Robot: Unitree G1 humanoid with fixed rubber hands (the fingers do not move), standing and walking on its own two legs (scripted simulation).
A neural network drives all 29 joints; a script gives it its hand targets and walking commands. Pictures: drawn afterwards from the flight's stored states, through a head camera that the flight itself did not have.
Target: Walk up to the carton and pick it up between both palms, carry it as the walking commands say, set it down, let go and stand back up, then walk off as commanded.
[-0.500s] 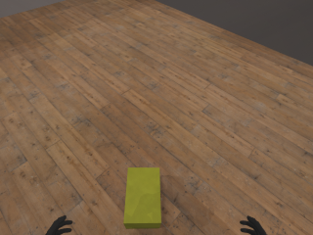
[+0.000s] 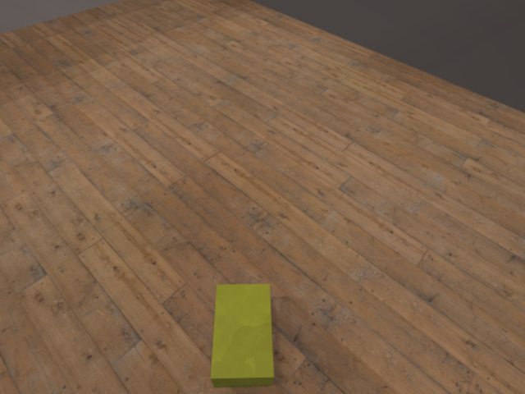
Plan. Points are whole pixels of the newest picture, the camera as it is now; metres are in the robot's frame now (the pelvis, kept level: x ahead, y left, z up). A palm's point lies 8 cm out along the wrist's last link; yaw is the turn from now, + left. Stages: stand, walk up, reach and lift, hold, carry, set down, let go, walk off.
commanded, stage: stand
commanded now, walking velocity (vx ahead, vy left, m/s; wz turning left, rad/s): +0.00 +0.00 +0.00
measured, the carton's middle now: (242, 333) +0.39 +0.05 -0.70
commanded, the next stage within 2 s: walk off in 1.14 s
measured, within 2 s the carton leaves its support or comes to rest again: neither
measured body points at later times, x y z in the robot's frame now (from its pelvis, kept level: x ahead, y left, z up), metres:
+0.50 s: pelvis -0.01 +0.00 +0.00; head -0.01 +0.00 +0.45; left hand +0.04 +0.28 -0.14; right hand +0.04 -0.29 -0.13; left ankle +0.01 +0.09 -0.74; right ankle -0.06 -0.12 -0.74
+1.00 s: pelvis -0.02 -0.01 +0.00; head -0.01 +0.00 +0.45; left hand +0.03 +0.28 -0.13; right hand +0.04 -0.29 -0.13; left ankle +0.01 +0.09 -0.74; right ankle -0.06 -0.12 -0.74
